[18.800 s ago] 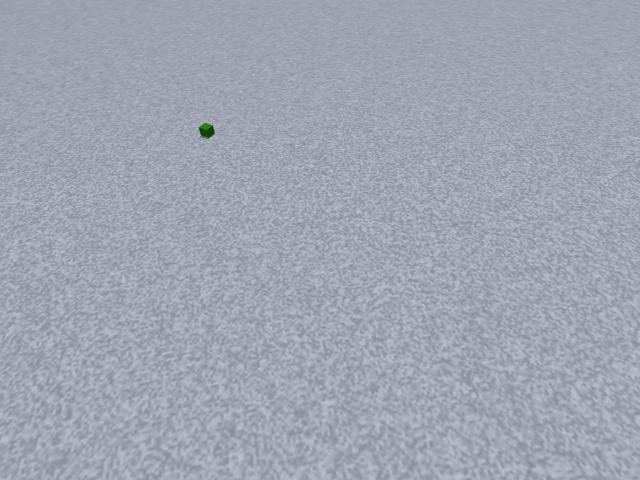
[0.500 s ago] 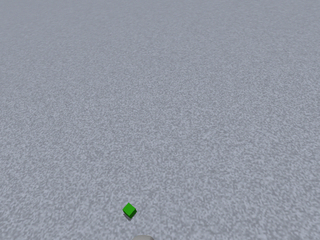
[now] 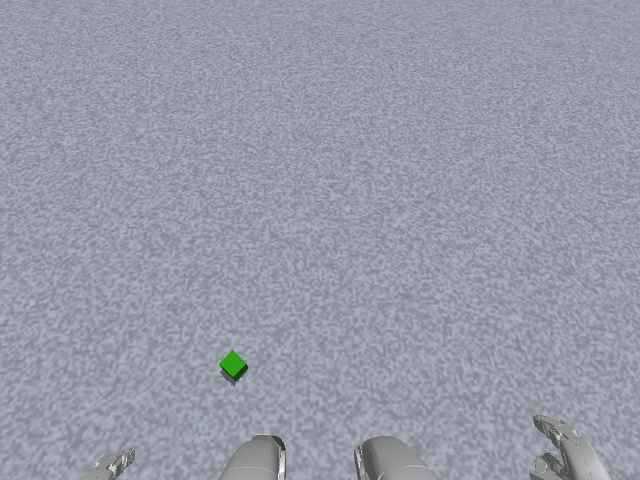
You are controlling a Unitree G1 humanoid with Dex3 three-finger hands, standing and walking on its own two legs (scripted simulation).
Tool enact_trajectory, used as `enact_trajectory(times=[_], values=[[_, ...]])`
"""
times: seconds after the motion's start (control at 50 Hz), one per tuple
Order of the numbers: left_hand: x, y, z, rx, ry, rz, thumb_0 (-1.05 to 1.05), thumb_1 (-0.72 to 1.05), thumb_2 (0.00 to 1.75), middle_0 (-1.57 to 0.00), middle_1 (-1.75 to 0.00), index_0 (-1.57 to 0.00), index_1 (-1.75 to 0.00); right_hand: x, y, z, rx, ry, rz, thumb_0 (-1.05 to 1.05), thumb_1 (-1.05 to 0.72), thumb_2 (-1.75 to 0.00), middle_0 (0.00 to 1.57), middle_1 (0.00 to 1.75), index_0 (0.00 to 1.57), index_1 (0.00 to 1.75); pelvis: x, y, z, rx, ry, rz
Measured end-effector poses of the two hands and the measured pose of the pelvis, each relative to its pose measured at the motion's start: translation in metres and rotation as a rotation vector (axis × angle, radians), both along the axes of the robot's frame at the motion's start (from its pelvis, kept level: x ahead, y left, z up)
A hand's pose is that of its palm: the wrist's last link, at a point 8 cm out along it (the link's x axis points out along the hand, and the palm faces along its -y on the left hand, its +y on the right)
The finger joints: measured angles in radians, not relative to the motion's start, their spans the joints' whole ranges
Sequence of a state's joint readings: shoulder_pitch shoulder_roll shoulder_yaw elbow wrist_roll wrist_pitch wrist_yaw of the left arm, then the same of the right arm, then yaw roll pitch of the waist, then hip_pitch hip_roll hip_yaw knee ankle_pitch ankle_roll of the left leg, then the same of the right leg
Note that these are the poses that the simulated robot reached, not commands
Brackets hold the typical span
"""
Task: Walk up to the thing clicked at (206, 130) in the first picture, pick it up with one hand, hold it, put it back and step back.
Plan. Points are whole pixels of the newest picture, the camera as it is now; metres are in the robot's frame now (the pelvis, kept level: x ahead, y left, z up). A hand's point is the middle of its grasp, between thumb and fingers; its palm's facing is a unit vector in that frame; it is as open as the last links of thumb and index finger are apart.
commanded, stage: walk up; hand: left
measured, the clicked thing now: (233, 365) +0.45 +0.24 -0.73
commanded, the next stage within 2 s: stand in 1.80 s
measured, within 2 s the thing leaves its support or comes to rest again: neither
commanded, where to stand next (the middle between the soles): +0.07 +0.00 m, yaw +1 degrees
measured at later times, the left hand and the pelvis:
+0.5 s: hand out of the picture -0.05 +0.29 -0.11, palm faces +0.06 -0.87 -0.49, open 7.4 cm; pelvis -0.10 -0.01 +0.00, yaw +4 degrees
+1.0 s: hand out of the picture -0.04 +0.24 -0.13, palm faces +0.05 -0.92 -0.38, open 7.4 cm; pelvis -0.09 -0.02 +0.01, yaw +4 degrees
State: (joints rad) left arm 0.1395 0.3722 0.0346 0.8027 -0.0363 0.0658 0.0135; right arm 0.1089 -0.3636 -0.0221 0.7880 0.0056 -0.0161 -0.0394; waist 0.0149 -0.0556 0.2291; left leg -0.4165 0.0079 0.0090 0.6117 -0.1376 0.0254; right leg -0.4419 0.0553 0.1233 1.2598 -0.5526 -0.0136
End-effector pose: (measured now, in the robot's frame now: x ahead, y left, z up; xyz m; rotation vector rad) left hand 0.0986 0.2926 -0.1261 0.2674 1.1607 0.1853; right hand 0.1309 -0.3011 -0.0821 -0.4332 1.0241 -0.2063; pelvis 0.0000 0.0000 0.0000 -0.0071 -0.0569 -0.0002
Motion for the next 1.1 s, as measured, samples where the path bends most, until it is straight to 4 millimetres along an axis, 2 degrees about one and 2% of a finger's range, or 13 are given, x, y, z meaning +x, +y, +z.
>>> enact_trajectory(times=[0.04, 0.1, 0.2, 0.28, 0.34, 0.46, 0.5, 0.56, 0.68, 0.76, 0.88, 1.0, 1.1], values=[[0.001, -0.004, -0.002, 0.002, -0.023, -0.007, 0.00, 0.90, 0.90, -0.20, -0.30, -0.21, -0.30, 0.006, 0.000, 0.001, 0.005, -0.026, 0.014, 0.01, -0.90, -0.90, 0.20, 0.30, 0.20, 0.30, -0.008, -0.003, -0.002, 0.000, 0.000, -0.008], [-0.011, -0.007, -0.002, 0.036, -0.025, -0.026, 0.00, 0.90, 0.90, -0.20, -0.30, -0.21, -0.30, 0.011, -0.004, -0.005, 0.031, -0.073, 0.031, 0.01, -0.90, -0.90, 0.20, 0.30, 0.20, 0.30, -0.024, -0.007, -0.009, 0.002, -0.001, -0.027], [-0.063, -0.002, 0.006, 0.144, 0.022, -0.032, 0.00, 0.90, 0.90, -0.20, -0.30, -0.21, -0.30, -0.007, -0.018, -0.033, 0.106, -0.125, 0.009, 0.01, -0.90, -0.90, 0.20, 0.30, 0.20, 0.30, -0.057, -0.019, -0.026, -0.019, -0.017, -0.038], [-0.114, 0.006, 0.030, 0.198, 0.071, 0.000, 0.00, 0.90, 0.90, -0.20, -0.30, -0.21, -0.30, -0.052, -0.021, -0.048, 0.132, -0.019, -0.028, 0.01, -0.90, -0.90, 0.20, 0.30, 0.20, 0.30, -0.072, -0.023, -0.017, 0.040, -0.016, -0.032], [-0.140, 0.014, 0.048, 0.225, 0.098, 0.038, 0.01, 0.90, 0.90, -0.20, -0.30, -0.21, -0.30, -0.095, -0.024, -0.051, 0.141, 0.072, -0.048, 0.01, -0.90, -0.90, 0.20, 0.30, 0.20, 0.30, -0.084, -0.021, -0.005, 0.047, 0.004, -0.013], [-0.155, 0.028, 0.060, 0.224, 0.029, 0.053, 0.01, 0.90, 0.90, -0.20, -0.30, -0.21, -0.30, -0.180, -0.026, -0.049, 0.106, 0.276, -0.051, 0.01, -0.90, -0.90, 0.20, 0.30, 0.20, 0.30, -0.099, -0.013, 0.003, 0.032, 0.028, 0.043], [-0.157, 0.033, 0.054, 0.201, -0.005, 0.058, 0.01, 0.90, 0.90, -0.20, -0.30, -0.21, -0.30, -0.196, -0.024, -0.045, 0.086, 0.312, -0.042, 0.01, -0.90, -0.90, 0.20, 0.30, 0.20, 0.30, -0.103, -0.009, 0.001, 0.024, 0.024, 0.065], [-0.163, 0.039, 0.039, 0.159, -0.016, 0.064, 0.01, 0.90, 0.90, -0.20, -0.30, -0.21, -0.30, -0.207, -0.017, -0.035, 0.059, 0.286, -0.051, 0.01, -0.90, -0.90, 0.20, 0.30, 0.20, 0.30, -0.109, -0.003, -0.002, 0.066, -0.009, 0.057], [-0.164, 0.024, 0.027, 0.060, -0.002, 0.059, 0.01, 0.90, 0.90, -0.20, -0.30, -0.21, -0.30, -0.208, -0.017, -0.004, 0.029, 0.184, -0.057, 0.01, -0.90, -0.90, 0.20, 0.30, 0.20, 0.30, -0.106, -0.004, 0.012, 0.019, -0.013, 0.070], [-0.158, 0.011, 0.024, 0.034, -0.003, 0.039, 0.01, 0.90, 0.90, -0.20, -0.30, -0.21, -0.30, -0.196, -0.026, 0.002, 0.018, 0.150, -0.041, 0.01, -0.90, -0.90, 0.20, 0.30, 0.20, 0.30, -0.106, -0.010, 0.012, 0.020, -0.011, 0.062], [-0.153, -0.007, 0.021, 0.070, 0.016, 0.030, 0.01, 0.90, 0.90, -0.20, -0.30, -0.21, -0.30, -0.164, -0.047, -0.019, 0.031, 0.130, -0.040, 0.01, -0.90, -0.90, 0.20, 0.30, 0.20, 0.30, -0.098, -0.025, 0.000, -0.007, -0.006, 0.053], [-0.153, -0.012, 0.034, 0.084, 0.008, 0.050, 0.01, 0.90, 0.90, -0.20, -0.30, -0.21, -0.30, -0.139, -0.031, -0.031, 0.082, 0.148, 0.003, 0.01, -0.90, -0.90, 0.20, 0.30, 0.20, 0.30, -0.094, -0.024, 0.006, 0.004, 0.004, 0.073], [-0.149, 0.004, 0.033, 0.094, 0.008, 0.063, 0.01, 0.90, 0.90, -0.20, -0.30, -0.21, -0.30, -0.131, -0.013, -0.035, 0.100, 0.161, 0.021, 0.01, -0.90, -0.90, 0.20, 0.30, 0.20, 0.30, -0.090, -0.014, 0.004, 0.003, 0.012, 0.079]])
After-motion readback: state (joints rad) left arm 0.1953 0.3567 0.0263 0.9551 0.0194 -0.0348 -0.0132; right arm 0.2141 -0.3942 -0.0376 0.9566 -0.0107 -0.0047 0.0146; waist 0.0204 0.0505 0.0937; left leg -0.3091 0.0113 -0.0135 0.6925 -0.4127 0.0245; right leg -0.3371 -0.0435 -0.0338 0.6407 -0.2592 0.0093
